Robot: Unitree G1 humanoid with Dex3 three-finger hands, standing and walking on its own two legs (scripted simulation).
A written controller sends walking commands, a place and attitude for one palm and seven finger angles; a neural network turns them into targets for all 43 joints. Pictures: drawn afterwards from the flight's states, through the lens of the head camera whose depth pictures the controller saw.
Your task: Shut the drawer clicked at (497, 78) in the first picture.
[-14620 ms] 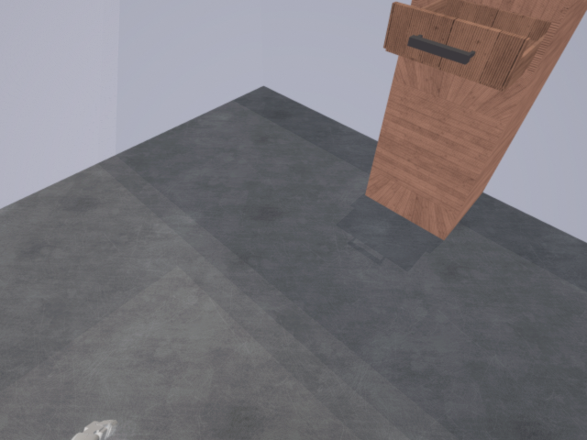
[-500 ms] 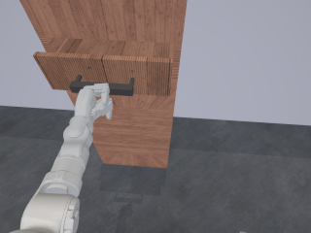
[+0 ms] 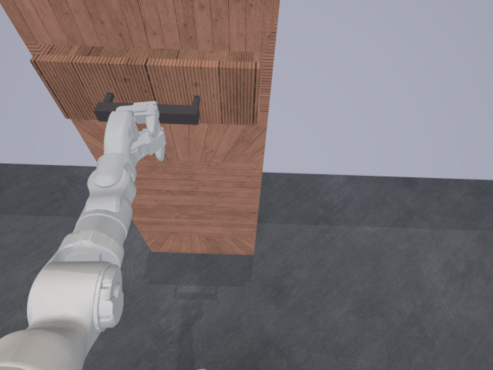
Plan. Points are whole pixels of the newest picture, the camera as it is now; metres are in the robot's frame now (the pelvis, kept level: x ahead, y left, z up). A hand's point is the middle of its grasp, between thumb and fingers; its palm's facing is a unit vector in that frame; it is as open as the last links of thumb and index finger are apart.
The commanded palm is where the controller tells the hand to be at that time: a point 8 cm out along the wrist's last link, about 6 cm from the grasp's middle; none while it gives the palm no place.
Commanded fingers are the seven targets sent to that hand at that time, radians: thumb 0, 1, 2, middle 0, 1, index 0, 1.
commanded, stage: push the drawer shut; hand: left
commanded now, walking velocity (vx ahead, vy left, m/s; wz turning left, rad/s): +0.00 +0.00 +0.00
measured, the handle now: (150, 106) +0.55 +0.15 +0.11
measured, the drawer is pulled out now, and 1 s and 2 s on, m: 0.04 0.00 0.00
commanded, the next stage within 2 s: pull the fist back off the drawer in 0.56 s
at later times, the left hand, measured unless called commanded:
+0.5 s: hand (159, 118) +0.52 +0.13 +0.11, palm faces -0.07 -1.00 +0.00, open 2.7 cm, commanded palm +0.53 +0.17 +0.11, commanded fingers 0.00 0.90 0.90 -1.40 -1.60 -1.40 -1.60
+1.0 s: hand (160, 119) +0.52 +0.13 +0.10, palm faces -0.06 -1.00 -0.01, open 2.6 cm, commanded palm +0.50 +0.16 +0.11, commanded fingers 0.00 0.90 0.90 -1.40 -1.60 -1.40 -1.60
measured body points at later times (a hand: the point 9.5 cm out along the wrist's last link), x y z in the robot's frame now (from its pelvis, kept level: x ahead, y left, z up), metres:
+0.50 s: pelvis +0.00 +0.01 -0.01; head +0.10 +0.02 +0.43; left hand +0.52 +0.18 +0.11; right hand -0.03 -0.26 -0.12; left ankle +0.01 +0.08 -0.71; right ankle -0.02 -0.07 -0.71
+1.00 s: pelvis -0.02 +0.03 -0.02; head +0.09 +0.05 +0.42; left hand +0.52 +0.18 +0.11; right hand -0.06 -0.24 -0.12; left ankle +0.01 +0.08 -0.71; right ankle -0.02 -0.07 -0.71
